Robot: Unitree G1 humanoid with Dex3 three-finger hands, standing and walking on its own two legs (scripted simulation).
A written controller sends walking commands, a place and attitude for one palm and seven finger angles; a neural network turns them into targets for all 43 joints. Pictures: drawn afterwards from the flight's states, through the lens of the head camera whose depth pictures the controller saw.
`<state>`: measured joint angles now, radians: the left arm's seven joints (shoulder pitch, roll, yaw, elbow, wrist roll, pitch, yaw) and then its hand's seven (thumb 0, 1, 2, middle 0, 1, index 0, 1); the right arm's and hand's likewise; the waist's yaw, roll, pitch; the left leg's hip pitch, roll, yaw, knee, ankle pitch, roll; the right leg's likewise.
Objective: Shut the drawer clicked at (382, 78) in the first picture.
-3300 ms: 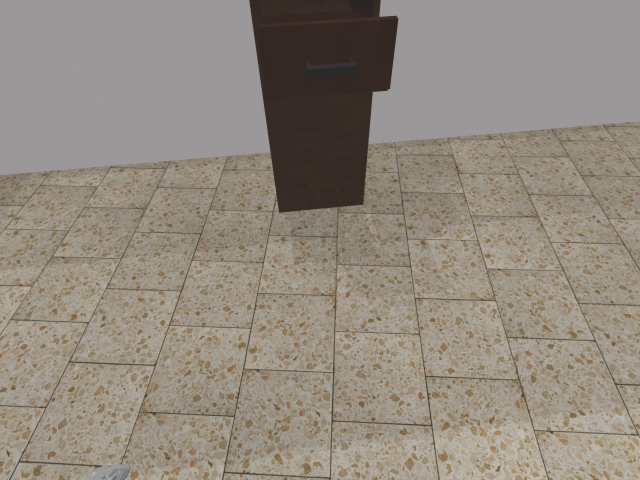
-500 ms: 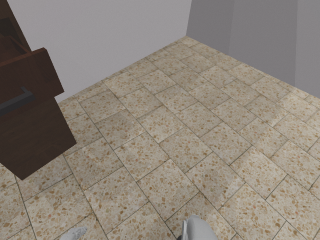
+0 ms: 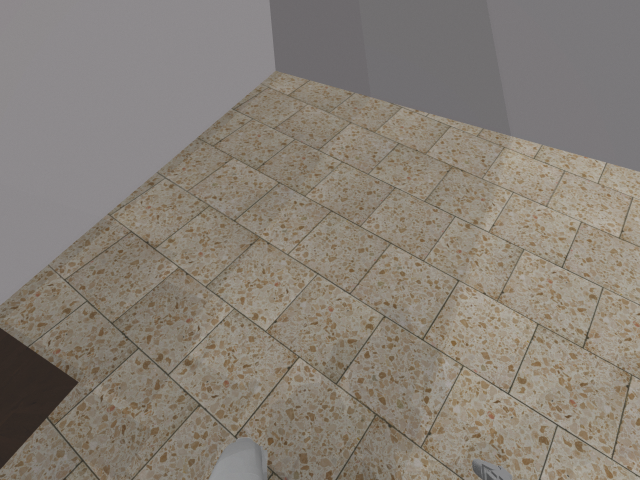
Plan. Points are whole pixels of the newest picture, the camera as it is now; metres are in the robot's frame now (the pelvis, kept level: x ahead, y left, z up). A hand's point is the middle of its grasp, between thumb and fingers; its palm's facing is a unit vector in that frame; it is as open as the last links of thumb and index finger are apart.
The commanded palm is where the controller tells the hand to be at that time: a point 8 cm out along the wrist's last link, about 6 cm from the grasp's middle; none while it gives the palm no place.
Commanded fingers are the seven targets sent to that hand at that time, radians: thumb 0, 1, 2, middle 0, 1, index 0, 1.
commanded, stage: walk to a spot facing it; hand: left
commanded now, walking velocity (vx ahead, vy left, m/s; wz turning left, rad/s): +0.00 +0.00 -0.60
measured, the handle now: out of the picture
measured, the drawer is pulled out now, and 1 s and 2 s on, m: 0.29 0.29 0.29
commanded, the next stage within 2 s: none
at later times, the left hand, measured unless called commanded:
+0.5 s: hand (156, 429) +0.21 +0.27 -0.17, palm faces -0.23 -0.95 -0.19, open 7.3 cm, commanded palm none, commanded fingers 0.00 0.90 0.90 -0.20 -0.30 -0.20 -0.30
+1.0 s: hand (266, 362) +0.31 +0.11 -0.14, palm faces -0.58 -0.77 -0.26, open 7.3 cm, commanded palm none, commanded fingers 0.00 0.90 0.90 -0.20 -0.30 -0.20 -0.30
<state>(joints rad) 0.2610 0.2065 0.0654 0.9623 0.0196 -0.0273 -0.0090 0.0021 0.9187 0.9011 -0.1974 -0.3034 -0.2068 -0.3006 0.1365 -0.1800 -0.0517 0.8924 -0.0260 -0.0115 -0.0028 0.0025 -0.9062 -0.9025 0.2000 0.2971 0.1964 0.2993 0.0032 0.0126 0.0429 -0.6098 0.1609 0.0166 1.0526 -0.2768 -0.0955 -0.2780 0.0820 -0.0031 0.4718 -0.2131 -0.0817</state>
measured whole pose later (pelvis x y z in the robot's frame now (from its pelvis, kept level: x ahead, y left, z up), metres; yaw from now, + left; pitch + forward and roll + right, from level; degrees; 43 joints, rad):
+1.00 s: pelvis +0.09 +0.03 +0.00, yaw -36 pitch +1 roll +1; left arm 0.13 0.19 0.04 0.89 0.01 0.02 0.00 0.00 0.91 0.90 -0.20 -0.30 -0.21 -0.30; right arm 0.21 -0.22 -0.06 0.93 -0.02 0.05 -0.02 0.00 -0.91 -0.90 0.20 0.30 0.20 0.30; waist -0.04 0.04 0.07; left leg -0.50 0.13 0.03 1.09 -0.38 -0.12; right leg -0.26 0.04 0.01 0.50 -0.24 -0.06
